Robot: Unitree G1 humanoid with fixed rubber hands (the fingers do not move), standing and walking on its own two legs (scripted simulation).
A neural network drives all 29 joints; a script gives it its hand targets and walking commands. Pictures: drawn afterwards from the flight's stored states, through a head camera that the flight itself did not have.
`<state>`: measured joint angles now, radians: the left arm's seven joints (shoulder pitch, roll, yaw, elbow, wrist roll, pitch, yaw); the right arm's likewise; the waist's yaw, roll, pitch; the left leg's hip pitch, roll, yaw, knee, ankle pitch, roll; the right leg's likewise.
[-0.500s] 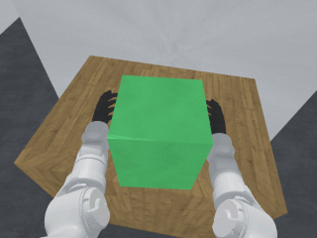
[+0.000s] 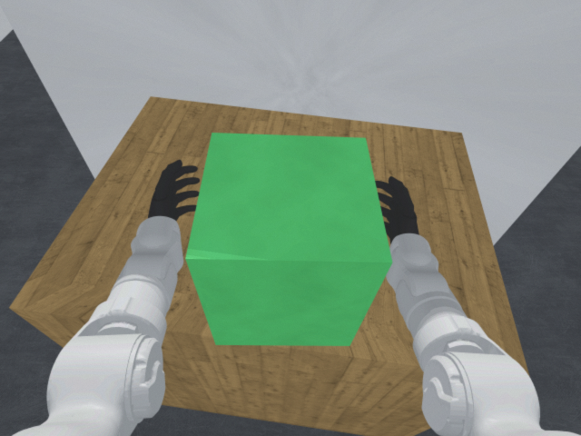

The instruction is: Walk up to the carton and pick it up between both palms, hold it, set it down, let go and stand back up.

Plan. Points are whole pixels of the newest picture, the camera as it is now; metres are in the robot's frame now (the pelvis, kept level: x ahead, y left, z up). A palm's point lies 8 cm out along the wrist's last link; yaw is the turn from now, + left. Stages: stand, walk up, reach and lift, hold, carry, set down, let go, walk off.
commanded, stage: set down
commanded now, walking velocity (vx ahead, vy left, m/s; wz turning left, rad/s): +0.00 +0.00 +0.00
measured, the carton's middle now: (286, 247) +0.40 +0.02 +0.03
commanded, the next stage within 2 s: none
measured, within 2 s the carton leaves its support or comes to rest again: neither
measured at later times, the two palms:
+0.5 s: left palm (139, 180) +0.41 +0.20 +0.15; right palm (456, 193) +0.41 -0.19 +0.14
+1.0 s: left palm (116, 139) +0.43 +0.22 +0.20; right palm (455, 159) +0.43 -0.18 +0.18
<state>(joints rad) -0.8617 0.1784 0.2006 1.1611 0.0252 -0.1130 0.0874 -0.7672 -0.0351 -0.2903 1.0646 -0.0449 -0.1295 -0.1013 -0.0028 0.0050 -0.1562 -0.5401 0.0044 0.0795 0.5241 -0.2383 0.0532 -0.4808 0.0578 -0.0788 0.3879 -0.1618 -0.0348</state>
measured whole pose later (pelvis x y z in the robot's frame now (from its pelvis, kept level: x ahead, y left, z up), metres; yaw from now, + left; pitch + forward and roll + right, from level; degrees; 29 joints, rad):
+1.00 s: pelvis -0.01 -0.04 +0.00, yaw +3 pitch +8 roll +0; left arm -1.08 0.47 0.01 1.03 -0.27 0.30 0.00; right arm -0.98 -0.17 -0.10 0.86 0.27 0.32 -0.21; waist -0.06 -0.05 -0.12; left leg -0.41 -0.01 0.03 0.44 -0.18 0.02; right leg -0.37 0.05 -0.13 0.39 -0.17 -0.08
